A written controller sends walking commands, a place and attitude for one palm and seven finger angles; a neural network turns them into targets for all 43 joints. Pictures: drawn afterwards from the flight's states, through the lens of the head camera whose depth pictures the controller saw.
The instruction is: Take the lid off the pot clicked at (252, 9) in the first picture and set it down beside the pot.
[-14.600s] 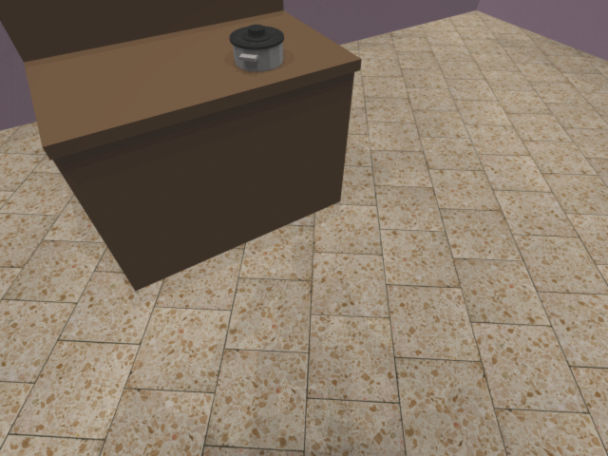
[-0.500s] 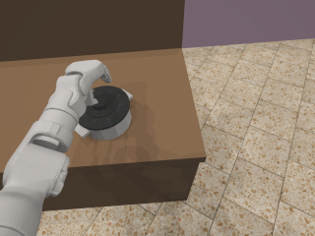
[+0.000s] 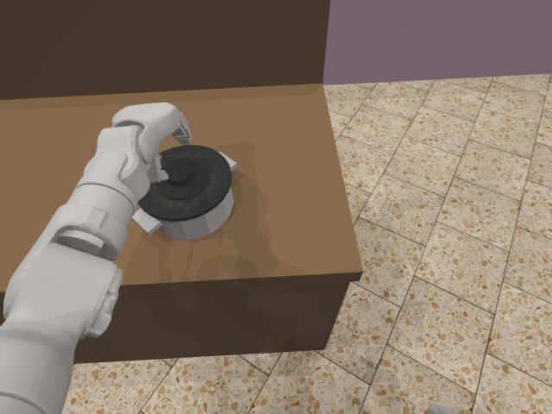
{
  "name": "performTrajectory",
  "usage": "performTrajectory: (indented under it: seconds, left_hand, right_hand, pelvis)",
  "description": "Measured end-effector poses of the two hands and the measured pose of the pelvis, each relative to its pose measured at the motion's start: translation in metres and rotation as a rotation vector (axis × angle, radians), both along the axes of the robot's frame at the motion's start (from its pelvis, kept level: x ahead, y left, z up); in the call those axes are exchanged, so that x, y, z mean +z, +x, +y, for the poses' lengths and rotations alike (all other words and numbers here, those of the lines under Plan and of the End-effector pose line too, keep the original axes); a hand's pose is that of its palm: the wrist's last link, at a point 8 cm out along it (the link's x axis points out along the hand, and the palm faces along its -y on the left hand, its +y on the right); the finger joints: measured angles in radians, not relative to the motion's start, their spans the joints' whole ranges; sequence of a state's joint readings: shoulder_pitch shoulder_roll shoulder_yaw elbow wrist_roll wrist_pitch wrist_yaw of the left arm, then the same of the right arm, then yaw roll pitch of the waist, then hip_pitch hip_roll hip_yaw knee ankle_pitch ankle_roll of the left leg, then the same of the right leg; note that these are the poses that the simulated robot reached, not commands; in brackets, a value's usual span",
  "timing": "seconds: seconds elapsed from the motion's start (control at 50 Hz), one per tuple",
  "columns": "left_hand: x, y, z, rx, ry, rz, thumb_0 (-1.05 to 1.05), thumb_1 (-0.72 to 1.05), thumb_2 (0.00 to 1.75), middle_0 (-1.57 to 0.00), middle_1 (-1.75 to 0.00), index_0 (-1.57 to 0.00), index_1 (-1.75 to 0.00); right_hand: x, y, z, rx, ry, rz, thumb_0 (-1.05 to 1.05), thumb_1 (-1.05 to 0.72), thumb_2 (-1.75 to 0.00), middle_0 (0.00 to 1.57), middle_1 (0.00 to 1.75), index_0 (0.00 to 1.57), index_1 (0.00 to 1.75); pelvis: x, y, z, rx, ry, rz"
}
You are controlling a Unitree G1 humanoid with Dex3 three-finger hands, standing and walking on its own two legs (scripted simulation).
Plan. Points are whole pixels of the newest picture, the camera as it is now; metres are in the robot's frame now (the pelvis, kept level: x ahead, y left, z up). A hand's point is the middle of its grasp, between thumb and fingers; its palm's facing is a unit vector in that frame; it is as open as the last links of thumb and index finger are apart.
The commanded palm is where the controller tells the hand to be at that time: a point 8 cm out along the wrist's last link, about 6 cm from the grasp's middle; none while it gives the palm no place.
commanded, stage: lower the open fingers around the knob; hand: left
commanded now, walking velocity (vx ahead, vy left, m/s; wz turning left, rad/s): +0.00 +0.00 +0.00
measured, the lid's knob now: (180, 172) +0.51 +0.16 +0.03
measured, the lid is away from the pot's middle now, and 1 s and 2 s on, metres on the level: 0.00 0.00 0.00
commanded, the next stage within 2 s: close the fingers and squeeze the knob in 1.00 s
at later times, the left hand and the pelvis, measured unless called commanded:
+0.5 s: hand (164, 165) +0.48 +0.17 +0.07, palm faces -0.37 -0.04 -0.93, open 10.3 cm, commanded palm +0.48 +0.16 +0.13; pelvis +0.00 +0.00 +0.00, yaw -1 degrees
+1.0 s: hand (174, 173) +0.48 +0.16 +0.06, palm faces -0.38 -0.04 -0.92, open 10.2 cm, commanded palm +0.48 +0.15 +0.11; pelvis +0.00 +0.00 +0.00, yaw -1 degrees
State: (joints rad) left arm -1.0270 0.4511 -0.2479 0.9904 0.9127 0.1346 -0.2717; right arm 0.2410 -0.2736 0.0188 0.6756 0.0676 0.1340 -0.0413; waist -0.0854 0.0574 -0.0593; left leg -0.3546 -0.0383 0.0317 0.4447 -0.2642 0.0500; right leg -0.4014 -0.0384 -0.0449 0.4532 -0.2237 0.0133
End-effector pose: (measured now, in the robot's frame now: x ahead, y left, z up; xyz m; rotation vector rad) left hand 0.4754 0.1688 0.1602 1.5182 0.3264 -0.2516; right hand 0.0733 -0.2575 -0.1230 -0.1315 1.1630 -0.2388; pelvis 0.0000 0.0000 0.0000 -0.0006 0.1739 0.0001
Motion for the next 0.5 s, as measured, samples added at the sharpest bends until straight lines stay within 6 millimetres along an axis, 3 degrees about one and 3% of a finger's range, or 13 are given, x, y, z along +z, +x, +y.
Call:
performTrajectory:
  seconds: [0.16, 0.32, 0.4, 0.5]
  left_hand:
    - [0.001, 0.004, -0.002, -0.02, -0.01, -0.024, 0.0, -0.28, 1.37, -0.83, -0.08, -0.82, -0.08]
    - [-0.023, 0.004, -0.007, -0.026, -0.019, 0.03, 0.0, -0.28, 1.37, -0.83, -0.08, -0.82, -0.08]
    - [-0.016, 0.008, -0.011, -0.06, -0.018, -0.021, 0.0, -0.28, 1.37, -0.83, -0.09, -0.82, -0.08]
    - [-0.029, 0.01, 0.0, 0.032, 0.012, 0.015, 0.0, -0.28, 1.37, -0.82, -0.08, -0.82, -0.08]
  right_hand:
    - [-0.003, -0.017, 0.003, -0.017, -0.001, 0.039, 0.0, -0.9, -0.9, 0.2, 0.3, 0.2, 0.3]
    - [-0.006, -0.03, 0.006, -0.037, 0.001, 0.072, 0.01, -0.9, -0.9, 0.2, 0.3, 0.2, 0.3]
    - [-0.005, -0.033, 0.006, -0.048, -0.007, 0.069, 0.01, -0.9, -0.9, 0.2, 0.3, 0.2, 0.3]
    - [-0.007, -0.036, 0.004, -0.054, 0.006, 0.085, 0.0, -0.9, -0.9, 0.2, 0.3, 0.2, 0.3]
  pelvis:
    - [0.0, 0.0, 0.004, -0.004, -0.001, 0.007]
    - [-0.001, -0.001, 0.005, -0.01, -0.001, 0.017]
    - [-0.001, 0.002, 0.006, -0.011, -0.001, 0.024]
    - [-0.002, 0.003, 0.004, -0.022, -0.002, 0.034]
